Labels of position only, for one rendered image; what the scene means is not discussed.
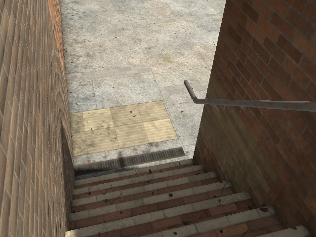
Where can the stairs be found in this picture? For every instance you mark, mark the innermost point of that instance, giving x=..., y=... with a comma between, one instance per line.
x=176, y=199

